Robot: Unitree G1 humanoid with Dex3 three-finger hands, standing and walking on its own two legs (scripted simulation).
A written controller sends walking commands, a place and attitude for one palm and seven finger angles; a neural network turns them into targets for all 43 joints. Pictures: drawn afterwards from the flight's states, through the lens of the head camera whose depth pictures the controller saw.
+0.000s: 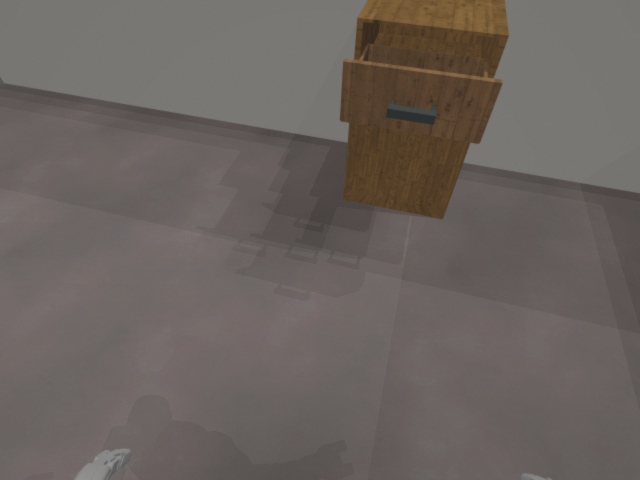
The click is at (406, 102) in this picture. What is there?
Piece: drawer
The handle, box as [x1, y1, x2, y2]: [386, 99, 436, 124]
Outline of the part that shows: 388,105 386,114 387,117 433,124 436,113 435,105 432,105 431,110 394,105 394,99 392,99 391,103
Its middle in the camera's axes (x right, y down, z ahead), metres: +0.25 -0.35 +1.05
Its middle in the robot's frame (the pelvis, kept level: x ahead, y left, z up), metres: +1.03 -0.20 -0.08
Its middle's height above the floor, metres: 0.69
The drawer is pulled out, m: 0.30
